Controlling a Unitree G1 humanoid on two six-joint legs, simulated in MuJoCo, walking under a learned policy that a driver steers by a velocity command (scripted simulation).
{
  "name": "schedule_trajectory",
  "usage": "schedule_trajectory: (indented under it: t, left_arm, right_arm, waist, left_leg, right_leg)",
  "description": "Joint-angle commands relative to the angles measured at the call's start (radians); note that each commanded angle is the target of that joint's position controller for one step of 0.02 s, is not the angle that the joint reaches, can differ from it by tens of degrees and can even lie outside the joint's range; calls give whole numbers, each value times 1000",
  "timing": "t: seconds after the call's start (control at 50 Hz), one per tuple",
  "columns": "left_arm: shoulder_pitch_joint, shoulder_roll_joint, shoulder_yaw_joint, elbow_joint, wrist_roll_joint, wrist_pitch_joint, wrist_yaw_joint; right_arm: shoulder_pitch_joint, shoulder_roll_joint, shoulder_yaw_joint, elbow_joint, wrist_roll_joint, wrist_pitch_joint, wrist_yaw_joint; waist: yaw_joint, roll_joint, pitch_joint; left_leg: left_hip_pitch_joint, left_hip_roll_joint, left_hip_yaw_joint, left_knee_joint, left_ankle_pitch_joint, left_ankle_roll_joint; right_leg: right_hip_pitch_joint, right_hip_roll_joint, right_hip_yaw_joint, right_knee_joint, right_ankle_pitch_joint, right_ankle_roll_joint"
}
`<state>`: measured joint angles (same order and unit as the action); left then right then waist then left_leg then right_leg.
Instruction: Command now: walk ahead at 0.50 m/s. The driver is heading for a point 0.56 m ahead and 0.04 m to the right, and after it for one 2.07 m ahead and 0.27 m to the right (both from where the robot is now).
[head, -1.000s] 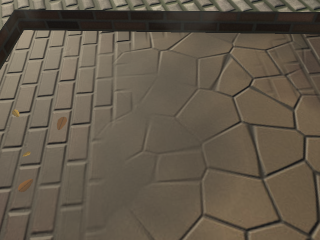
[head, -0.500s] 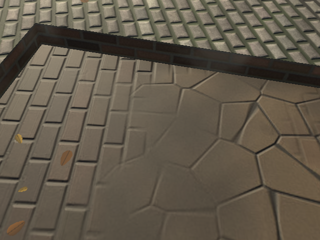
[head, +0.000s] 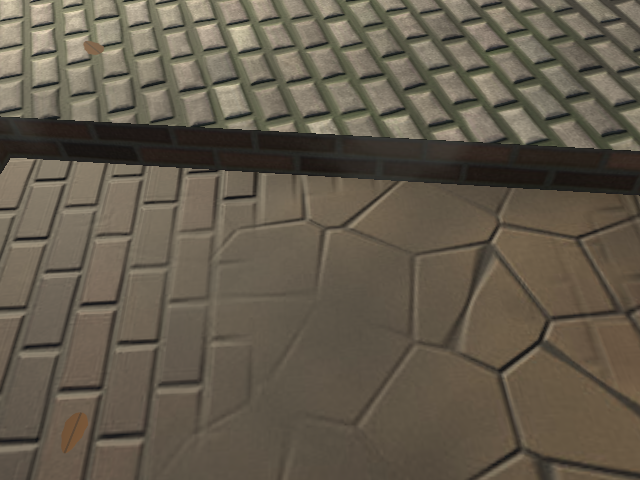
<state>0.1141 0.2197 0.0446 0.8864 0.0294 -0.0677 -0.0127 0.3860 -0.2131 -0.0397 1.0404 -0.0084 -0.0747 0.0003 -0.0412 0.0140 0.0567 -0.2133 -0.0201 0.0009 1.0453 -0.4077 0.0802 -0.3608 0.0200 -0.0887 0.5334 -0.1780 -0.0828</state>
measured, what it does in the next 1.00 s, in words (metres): walks ahead: left foot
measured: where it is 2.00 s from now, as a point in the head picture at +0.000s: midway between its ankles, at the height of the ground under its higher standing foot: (388, 290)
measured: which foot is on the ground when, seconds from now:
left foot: up 0.00-0.44, down 0.46-1.00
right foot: down 0.00-0.48, up 0.50-1.00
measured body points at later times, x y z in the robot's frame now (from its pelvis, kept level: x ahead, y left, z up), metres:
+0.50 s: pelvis +0.26 +0.03 -0.01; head +0.29 +0.04 +0.44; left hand +0.18 +0.27 -0.16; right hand +0.45 -0.20 -0.11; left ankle +0.36 +0.11 -0.73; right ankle +0.08 -0.07 -0.71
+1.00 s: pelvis +0.51 +0.02 +0.00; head +0.54 +0.01 +0.45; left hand +0.72 +0.20 -0.13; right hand +0.40 -0.20 -0.15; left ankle +0.37 +0.11 -0.73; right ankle +0.62 -0.08 -0.71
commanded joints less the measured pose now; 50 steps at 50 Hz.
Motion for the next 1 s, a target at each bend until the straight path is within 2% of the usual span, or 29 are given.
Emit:
schedule_trajectory:
  t: [0.02, 0.04, 0.08, 0.12, 0.16, 0.26, 0.32, 0.36, 0.4, 0.42, 0.44, 0.46, 0.48, 0.5, 0.52, 0.54, 0.56, 0.6, 0.62, 0.66, 0.72, 0.82, 0.9, 0.92, 0.96, 1.0]
  left_arm:
    - [141, 100, 25, 20, -11, -7, 4]
    - [140, 77, 17, 34, -14, -13, 7]
    - [194, 75, 16, 61, -16, -28, 9]
    - [233, 98, 20, 80, -19, -35, 11]
    - [272, 98, 18, 95, -20, -35, 12]
    - [343, 95, 12, 121, -16, -35, 14]
    - [389, 98, 10, 142, -13, -32, 20]
    - [400, 105, 12, 153, -8, -28, 26]
    - [383, 117, 16, 157, -4, -24, 31]
    - [365, 125, 18, 157, -2, -23, 33]
    - [350, 132, 20, 157, -3, -20, 32]
    - [338, 123, 16, 153, -6, -17, 30]
    - [340, 89, 3, 119, -15, -18, 26]
    - [467, -9, -12, 112, -50, -16, 17]
    - [382, 96, 15, 120, -23, -7, 23]
    - [307, 95, 19, 97, -23, -10, 17]
    - [282, 72, 16, 96, -24, -10, 14]
    - [304, 45, 15, 109, -1, 17, 3]
    - [305, 35, 16, 110, 2, 29, -3]
    - [267, 31, 20, 94, 1, 45, -11]
    - [156, 33, 22, 54, -4, 57, -18]
    - [-8, 16, 9, -8, -7, 51, -29]
    - [-115, 9, -2, -60, -1, 49, -34]
    - [-123, 13, -2, -69, 1, 47, -35]
    - [-93, 27, 5, -69, 2, 48, -33]
    - [5, 54, 20, -46, 5, 48, -26]
  right_arm:
    - [-22, -82, -22, -70, -9, -9, 7]
    - [-1, -65, -19, -64, -21, 5, 12]
    - [-1, -51, -20, -62, -27, 22, 21]
    - [-60, -50, -22, -79, -27, 32, 28]
    - [-153, -53, -21, -109, -26, 38, 29]
    - [-342, -36, -7, -176, -16, 33, 33]
    - [-416, -41, -3, -205, -13, 30, 31]
    - [-439, -51, -5, -222, -13, 25, 30]
    - [-419, -64, -11, -227, -13, 17, 26]
    - [-370, -72, -17, -214, -14, 12, 21]
    - [-265, -85, -26, -181, -16, 5, 14]
    - [-93, -110, -41, -121, -26, -6, 4]
    - [93, -194, -64, -87, -51, -14, -8]
    - [115, -277, -83, -83, -49, -6, -3]
    - [13, -218, -72, -105, -13, 6, 3]
    - [-99, -152, -52, -127, -8, 4, 5]
    - [-146, -101, -38, -131, -12, -5, 8]
    - [-153, -56, -23, -113, -7, -20, -2]
    - [-125, -54, -21, -101, -7, -30, -4]
    - [-82, -77, -26, -84, -2, -45, -7]
    - [-32, -86, -27, -74, -5, -48, -11]
    - [25, -78, -20, -58, -6, -45, -21]
    - [96, -91, -21, -31, -9, -35, -35]
    - [103, -96, -22, -26, -11, -30, -38]
    - [88, -117, -27, -28, -13, -21, -45]
    - [62, -149, -37, -37, -17, -9, -50]
  waist:
    - [46, -66, -32]
    - [22, -87, -29]
    - [11, -83, -37]
    - [11, -77, -15]
    - [28, -73, 17]
    - [72, -73, 44]
    - [93, -82, 54]
    - [91, -85, 62]
    - [70, -85, 53]
    - [43, -89, 29]
    - [-2, -85, -25]
    - [-69, -48, -117]
    - [-123, 54, -248]
    - [-57, 276, -346]
    - [-41, 76, -250]
    - [-4, 41, -117]
    - [20, 14, -57]
    - [63, 52, -21]
    - [67, 56, -24]
    - [76, 45, -10]
    - [60, 40, 20]
    - [31, 41, 50]
    - [0, 45, 64]
    - [2, 48, 63]
    - [29, 72, 33]
    - [80, 101, -31]
  left_leg:
    - [-354, 93, -52, 127, 109, 14]
    - [-308, 105, -46, 94, 125, 2]
    - [-291, 103, -27, 70, 140, -14]
    - [-348, 115, -9, 27, 186, -30]
    - [-419, 131, 5, -41, 250, -47]
    - [-428, 116, 46, -293, 375, -65]
    - [-408, 92, 66, -394, 388, -50]
    - [-400, 84, 64, -437, 354, -29]
    - [-347, 64, 71, -477, 290, -1]
    - [-267, 39, 81, -502, 254, 16]
    - [-136, 5, 96, -540, 244, 36]
    - [82, -4, 95, -589, 274, 62]
    - [345, 215, -148, -604, 199, 118]
    - [552, 472, -631, -746, 129, 251]
    - [435, 420, -603, -786, 36, 208]
    - [280, 386, -440, -814, 47, 171]
    - [170, 343, -331, -858, 132, 136]
    - [61, 275, -171, -897, 240, 78]
    - [48, 269, -135, -905, 290, 72]
    - [60, 262, -67, -922, 361, 66]
    - [99, 251, 13, -939, 411, 48]
    - [159, 229, 129, -926, 558, 25]
    - [275, 260, 190, -882, 714, 26]
    - [306, 269, 205, -855, 783, 25]
    - [346, 281, 241, -758, 1048, 19]
    - [367, 294, 261, -577, 1262, 25]
  right_leg:
    - [287, -288, 384, -338, 18, -125]
    - [241, -255, 320, -355, 72, -107]
    - [228, -240, 272, -367, 178, -114]
    - [233, -232, 236, -394, 192, -124]
    - [250, -224, 216, -420, 189, -127]
    - [301, -203, 155, -425, 286, -117]
    - [366, -217, 140, -408, 336, -117]
    - [420, -242, 141, -382, 390, -116]
    - [459, -259, 131, -325, 504, -104]
    - [460, -256, 116, -259, 632, -91]
    - [451, -239, 98, -133, 743, -77]
    - [375, -192, 59, 66, 714, -55]
    - [168, -137, 19, 373, 385, -32]
    - [-175, 58, 12, 712, -358, 2]
    - [-247, -4, 149, 768, -309, -18]
    - [-253, -46, 152, 738, -206, -23]
    - [-215, -81, 149, 686, -142, -21]
    - [-136, -110, 144, 621, -97, -4]
    - [-121, -107, 139, 616, -85, 1]
    - [-171, -113, 131, 600, -39, 11]
    - [-287, -126, 119, 544, 62, 24]
    - [-315, -106, 52, 308, 184, 34]
    - [-297, -80, -28, 156, 163, 2]
    - [-284, -67, -44, 132, 134, -12]
    - [-205, -20, -79, 107, 50, -51]
    - [-85, 42, -103, 95, -60, -99]
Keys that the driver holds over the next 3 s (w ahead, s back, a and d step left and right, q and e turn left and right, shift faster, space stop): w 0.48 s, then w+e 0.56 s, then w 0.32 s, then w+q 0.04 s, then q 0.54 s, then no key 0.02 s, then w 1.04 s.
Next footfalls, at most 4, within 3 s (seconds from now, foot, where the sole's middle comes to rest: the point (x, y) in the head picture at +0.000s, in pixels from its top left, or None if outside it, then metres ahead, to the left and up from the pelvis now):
0.46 left None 0.40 0.11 -0.77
1.04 right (367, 392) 0.65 -0.08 -0.77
1.56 left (346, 269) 0.99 -0.05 -0.77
2.12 right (418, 288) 0.92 -0.23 -0.77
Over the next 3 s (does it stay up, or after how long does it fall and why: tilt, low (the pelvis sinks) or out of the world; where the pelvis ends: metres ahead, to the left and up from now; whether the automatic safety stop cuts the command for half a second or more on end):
stays up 1.21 -0.13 0.01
